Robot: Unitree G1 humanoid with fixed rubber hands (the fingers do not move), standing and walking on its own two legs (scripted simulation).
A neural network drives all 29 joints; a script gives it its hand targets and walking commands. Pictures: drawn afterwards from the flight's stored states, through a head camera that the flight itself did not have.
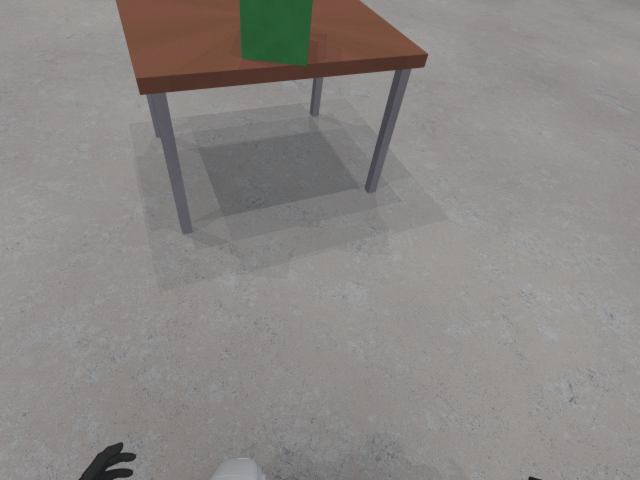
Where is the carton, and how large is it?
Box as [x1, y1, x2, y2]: [239, 0, 312, 65]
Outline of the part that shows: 239,0 241,53 243,58 306,65 312,0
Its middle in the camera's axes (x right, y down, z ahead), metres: -0.12 -0.70 +1.17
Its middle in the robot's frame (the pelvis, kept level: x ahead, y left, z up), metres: +1.34 +0.16 +0.06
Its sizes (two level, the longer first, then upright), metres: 0.210 0.200 0.250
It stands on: a table, 0.67 m high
